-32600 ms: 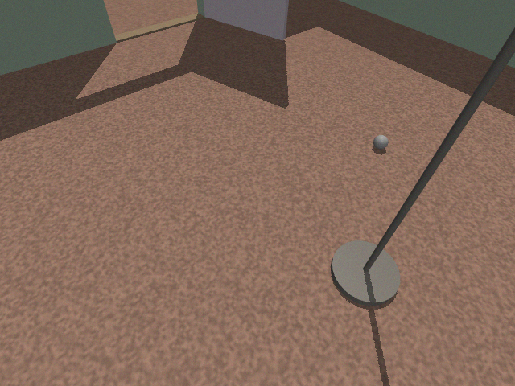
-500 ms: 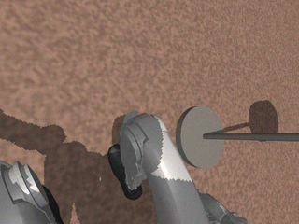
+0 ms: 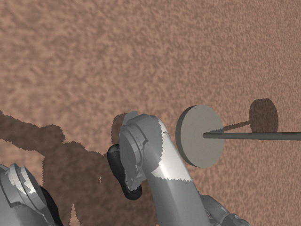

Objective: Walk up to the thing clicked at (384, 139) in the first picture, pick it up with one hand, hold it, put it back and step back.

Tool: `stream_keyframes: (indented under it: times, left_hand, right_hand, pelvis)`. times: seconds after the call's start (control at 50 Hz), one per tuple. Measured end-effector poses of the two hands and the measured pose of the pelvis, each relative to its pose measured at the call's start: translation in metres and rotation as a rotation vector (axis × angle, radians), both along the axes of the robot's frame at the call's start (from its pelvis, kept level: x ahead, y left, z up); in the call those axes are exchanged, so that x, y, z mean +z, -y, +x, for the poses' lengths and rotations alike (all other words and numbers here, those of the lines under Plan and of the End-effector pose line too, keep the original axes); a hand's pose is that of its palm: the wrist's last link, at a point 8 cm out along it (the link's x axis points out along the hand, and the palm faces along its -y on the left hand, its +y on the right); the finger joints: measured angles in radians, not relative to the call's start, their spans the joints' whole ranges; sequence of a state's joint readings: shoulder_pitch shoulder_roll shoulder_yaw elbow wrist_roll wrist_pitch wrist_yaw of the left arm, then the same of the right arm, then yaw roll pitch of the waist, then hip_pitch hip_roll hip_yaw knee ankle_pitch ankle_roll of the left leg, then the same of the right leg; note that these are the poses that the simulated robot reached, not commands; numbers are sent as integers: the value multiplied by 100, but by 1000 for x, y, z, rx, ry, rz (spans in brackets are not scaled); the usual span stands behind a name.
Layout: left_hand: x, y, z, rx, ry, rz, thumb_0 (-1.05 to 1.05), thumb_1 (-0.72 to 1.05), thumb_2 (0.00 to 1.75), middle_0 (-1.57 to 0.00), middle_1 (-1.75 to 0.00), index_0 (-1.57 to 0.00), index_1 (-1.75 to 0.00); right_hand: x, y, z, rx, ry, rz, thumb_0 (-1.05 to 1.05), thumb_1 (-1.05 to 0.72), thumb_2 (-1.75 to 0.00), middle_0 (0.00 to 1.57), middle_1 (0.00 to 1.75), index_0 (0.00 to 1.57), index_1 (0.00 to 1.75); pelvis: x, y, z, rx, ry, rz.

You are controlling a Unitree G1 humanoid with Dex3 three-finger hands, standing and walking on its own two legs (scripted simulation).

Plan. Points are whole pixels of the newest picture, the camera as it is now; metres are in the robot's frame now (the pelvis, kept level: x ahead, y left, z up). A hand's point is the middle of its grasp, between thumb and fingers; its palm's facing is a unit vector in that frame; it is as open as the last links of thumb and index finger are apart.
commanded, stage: close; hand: left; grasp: from above
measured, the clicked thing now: out of the picture +0.48 +0.32 -0.27
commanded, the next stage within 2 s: settle in 0.12 s
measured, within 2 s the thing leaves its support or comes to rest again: leaves its support in 0.50 s
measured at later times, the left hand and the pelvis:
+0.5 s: hand out of the picture +0.46 +0.31 -0.24, palm faces -0.44 -0.16 -0.89, open 10.3 cm; pelvis +0.00 +0.00 +0.00, yaw +0 degrees
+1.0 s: hand out of the picture +0.46 +0.33 -0.14, palm faces -0.44 -0.12 -0.89, open 10.3 cm; pelvis +0.00 -0.01 +0.02, yaw +4 degrees
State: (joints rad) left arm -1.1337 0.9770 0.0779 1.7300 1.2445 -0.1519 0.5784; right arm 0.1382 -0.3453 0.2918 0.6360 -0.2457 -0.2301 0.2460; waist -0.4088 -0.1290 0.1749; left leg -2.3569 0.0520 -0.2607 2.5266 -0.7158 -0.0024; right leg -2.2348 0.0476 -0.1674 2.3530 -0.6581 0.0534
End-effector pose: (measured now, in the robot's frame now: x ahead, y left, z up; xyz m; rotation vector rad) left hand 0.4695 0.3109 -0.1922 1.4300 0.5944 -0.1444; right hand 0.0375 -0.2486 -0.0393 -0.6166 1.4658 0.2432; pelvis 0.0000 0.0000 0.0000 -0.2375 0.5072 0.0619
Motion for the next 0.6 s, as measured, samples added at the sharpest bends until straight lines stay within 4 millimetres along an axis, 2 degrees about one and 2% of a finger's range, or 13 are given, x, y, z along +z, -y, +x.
stream_keyframes:
  times: [0.42,0.6]
  left_hand:
    - [2,-1,1,15,-9,1,-1,-9,59,-52,-85,-62,-80]
    - [21,-9,2,13,34,7,-1,-10,57,-56,-81,-65,-77]
  right_hand:
    - [-1,1,1,-6,-2,4,0,-91,-90,20,30,20,30]
    - [-4,6,7,-28,3,10,0,-91,-90,20,30,20,30]
  pelvis:
    - [1,1,0,3,-9,5]
    - [3,3,4,6,-32,11]
